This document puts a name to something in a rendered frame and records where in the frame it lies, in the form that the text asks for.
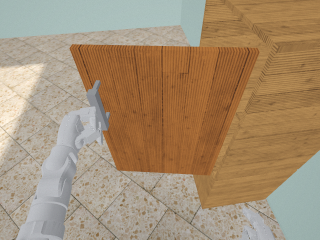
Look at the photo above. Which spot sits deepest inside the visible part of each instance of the cupboard door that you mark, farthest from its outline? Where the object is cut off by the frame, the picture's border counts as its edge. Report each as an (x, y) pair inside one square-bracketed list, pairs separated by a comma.
[(170, 106)]

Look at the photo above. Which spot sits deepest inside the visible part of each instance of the robot left hand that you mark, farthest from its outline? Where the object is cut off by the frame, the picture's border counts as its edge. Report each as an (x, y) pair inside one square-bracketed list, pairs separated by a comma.
[(72, 133)]

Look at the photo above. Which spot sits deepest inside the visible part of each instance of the handle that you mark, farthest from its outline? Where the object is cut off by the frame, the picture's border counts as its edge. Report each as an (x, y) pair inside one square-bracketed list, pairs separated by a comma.
[(95, 101)]

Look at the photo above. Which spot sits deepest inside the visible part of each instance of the robot left forearm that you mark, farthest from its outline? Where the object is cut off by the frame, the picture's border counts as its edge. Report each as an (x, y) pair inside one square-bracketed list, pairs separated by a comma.
[(45, 220)]

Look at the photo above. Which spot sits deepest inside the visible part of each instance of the robot right hand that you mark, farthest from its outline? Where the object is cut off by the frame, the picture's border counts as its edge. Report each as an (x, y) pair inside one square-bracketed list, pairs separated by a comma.
[(261, 232)]

